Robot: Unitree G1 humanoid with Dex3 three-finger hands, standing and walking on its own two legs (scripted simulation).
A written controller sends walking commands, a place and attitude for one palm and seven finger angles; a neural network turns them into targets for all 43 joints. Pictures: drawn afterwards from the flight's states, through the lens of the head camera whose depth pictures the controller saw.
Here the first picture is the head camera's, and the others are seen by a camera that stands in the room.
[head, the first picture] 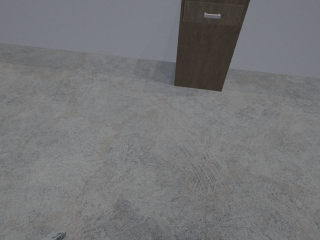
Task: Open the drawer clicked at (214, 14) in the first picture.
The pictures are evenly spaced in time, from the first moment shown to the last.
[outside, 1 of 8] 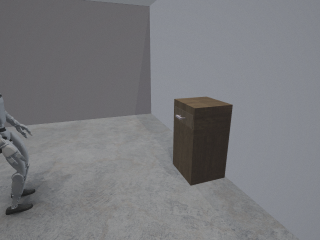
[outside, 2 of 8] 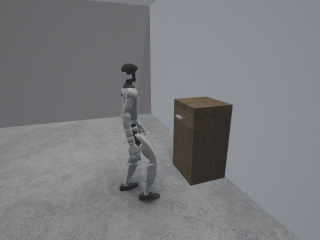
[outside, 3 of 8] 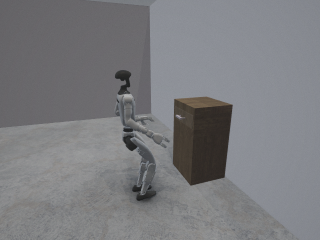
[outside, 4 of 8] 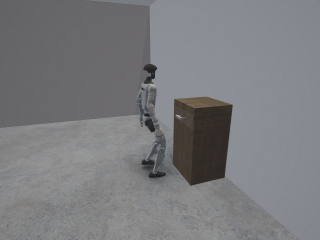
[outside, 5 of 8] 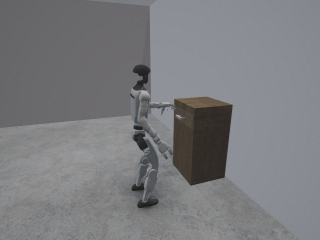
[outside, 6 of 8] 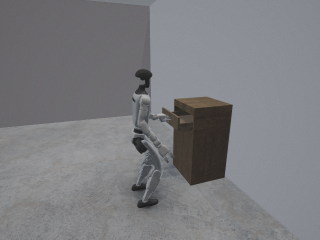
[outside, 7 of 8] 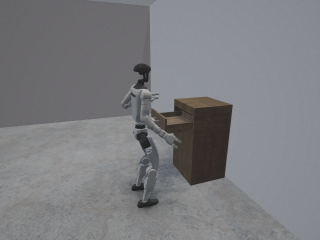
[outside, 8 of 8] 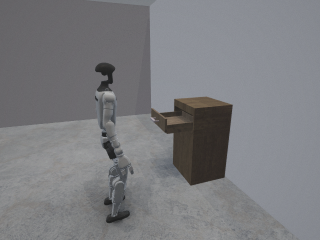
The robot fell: no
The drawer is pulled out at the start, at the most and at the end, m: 0.00 0.30 0.30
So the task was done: yes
